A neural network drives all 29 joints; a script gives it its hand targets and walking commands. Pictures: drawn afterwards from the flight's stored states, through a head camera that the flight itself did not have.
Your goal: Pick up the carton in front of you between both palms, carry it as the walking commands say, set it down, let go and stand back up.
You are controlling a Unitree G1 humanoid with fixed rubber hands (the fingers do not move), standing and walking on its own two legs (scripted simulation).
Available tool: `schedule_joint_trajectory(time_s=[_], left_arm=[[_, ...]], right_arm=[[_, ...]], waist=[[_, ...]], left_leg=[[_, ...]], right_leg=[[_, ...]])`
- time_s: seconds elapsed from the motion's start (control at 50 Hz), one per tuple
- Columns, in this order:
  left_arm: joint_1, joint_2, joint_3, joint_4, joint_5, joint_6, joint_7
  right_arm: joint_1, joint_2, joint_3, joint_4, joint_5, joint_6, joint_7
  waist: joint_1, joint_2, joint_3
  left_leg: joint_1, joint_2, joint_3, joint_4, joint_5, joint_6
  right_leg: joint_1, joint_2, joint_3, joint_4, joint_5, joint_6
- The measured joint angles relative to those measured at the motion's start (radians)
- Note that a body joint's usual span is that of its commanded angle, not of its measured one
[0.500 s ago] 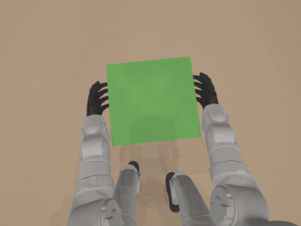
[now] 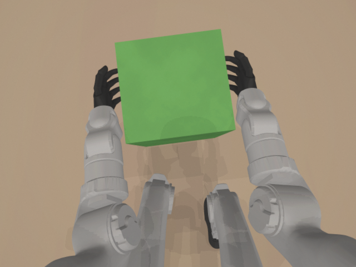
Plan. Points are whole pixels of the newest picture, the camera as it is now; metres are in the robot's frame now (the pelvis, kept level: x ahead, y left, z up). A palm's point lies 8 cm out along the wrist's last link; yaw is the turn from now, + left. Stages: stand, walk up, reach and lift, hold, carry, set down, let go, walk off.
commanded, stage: set down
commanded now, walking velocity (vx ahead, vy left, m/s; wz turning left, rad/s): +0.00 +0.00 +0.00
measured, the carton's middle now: (175, 100) +0.47 +0.07 -0.17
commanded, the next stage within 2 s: none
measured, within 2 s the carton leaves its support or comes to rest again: rests again in 1.38 s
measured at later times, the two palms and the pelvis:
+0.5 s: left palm (114, 112) +0.44 +0.24 -0.24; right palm (218, 91) +0.52 -0.04 -0.24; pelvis -0.04 +0.00 -0.12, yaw -1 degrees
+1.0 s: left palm (120, 113) +0.45 +0.25 -0.33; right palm (210, 94) +0.54 -0.03 -0.34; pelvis -0.03 -0.01 -0.17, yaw -1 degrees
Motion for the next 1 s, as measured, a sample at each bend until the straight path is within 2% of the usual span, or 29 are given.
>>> schedule_joint_trajectory(time_s=[0.2,0.46,0.72,0.88,1.0], left_arm=[[-0.135,0.049,0.019,0.03,-0.035,0.018,0.015],[-0.309,0.107,0.06,0.08,-0.037,0.041,0.02],[-0.435,0.179,0.05,0.123,-0.101,0.023,0.033],[-0.44,0.197,0.053,0.15,-0.156,0.003,0.02],[-0.433,0.197,0.07,0.184,-0.146,-0.013,-0.001]], right_arm=[[-0.163,-0.061,0.03,0.064,0.031,0.017,-0.02],[-0.387,-0.134,0.056,0.172,0.041,0.039,-0.039],[-0.568,-0.215,0.178,0.259,0.125,0.027,-0.077],[-0.595,-0.247,0.275,0.284,0.174,0.025,-0.091],[-0.591,-0.246,0.283,0.315,0.17,0.014,-0.092]], waist=[[0.024,-0.006,0.068],[0.049,-0.016,0.206],[0.083,-0.012,0.401],[0.098,0.015,0.448],[0.097,0.008,0.425]], left_leg=[[-0.188,-0.008,-0.005,0.178,-0.021,-0.012],[-0.353,-0.02,-0.008,0.354,-0.029,-0.03],[-0.448,-0.014,0.001,0.513,-0.059,-0.041],[-0.454,0.014,0.034,0.579,-0.103,-0.027],[-0.467,0.02,0.038,0.597,-0.118,-0.031]], right_leg=[[-0.188,0.026,-0.005,0.181,-0.026,0.013],[-0.358,0.053,-0.011,0.368,-0.041,0.025],[-0.459,0.079,-0.017,0.534,-0.072,0.033],[-0.472,0.095,0.002,0.604,-0.107,0.039],[-0.492,0.09,-0.003,0.629,-0.12,0.026]])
